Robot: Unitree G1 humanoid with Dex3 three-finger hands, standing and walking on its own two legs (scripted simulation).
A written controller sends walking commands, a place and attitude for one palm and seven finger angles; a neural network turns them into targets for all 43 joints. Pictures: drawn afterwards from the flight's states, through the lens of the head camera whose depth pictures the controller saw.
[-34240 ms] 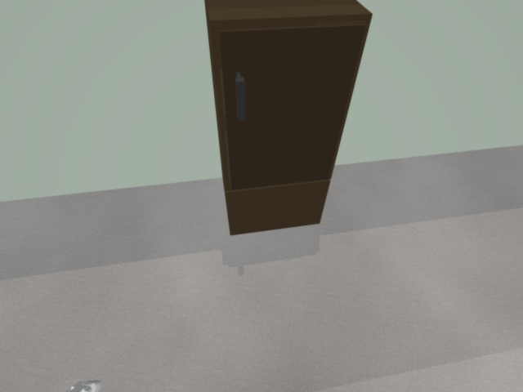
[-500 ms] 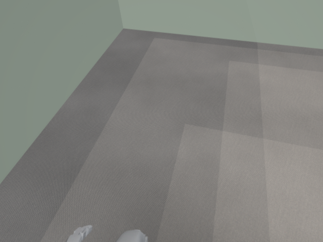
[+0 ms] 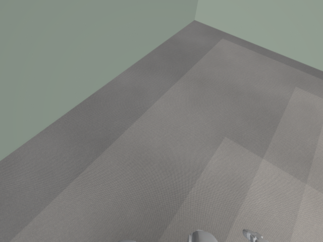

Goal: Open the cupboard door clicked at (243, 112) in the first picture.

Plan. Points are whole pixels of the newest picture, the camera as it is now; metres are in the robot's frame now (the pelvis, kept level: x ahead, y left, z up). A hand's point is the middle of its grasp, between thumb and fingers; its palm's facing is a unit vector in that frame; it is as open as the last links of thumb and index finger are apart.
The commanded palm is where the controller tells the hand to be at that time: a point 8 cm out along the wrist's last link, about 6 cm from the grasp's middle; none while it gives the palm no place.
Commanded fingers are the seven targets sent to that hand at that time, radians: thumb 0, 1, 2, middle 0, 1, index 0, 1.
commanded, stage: turn to face it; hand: left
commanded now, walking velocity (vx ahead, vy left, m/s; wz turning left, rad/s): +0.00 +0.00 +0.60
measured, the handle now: out of the picture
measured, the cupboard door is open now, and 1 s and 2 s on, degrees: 46 46 46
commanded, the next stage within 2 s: none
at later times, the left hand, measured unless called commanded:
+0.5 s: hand out of the picture +0.03 +0.17 -0.17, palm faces +0.34 -0.91 -0.22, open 7.3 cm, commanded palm none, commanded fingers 0.00 0.90 0.90 -0.20 -0.30 -0.20 -0.30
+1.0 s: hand out of the picture +0.04 +0.20 -0.15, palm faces +0.56 -0.78 -0.27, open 7.4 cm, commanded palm none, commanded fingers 0.00 0.90 0.90 -0.20 -0.30 -0.20 -0.30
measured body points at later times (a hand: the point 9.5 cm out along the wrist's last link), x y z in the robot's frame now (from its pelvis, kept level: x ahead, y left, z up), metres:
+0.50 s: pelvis +0.02 -0.04 +0.00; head +0.07 -0.01 +0.44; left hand +0.01 +0.22 -0.15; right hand +0.19 -0.25 -0.14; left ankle -0.02 +0.07 -0.71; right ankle +0.03 -0.16 -0.73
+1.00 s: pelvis +0.05 -0.05 +0.00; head +0.10 -0.02 +0.44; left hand +0.01 +0.24 -0.13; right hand +0.24 -0.23 -0.16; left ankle -0.02 +0.07 -0.73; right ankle +0.11 -0.15 -0.74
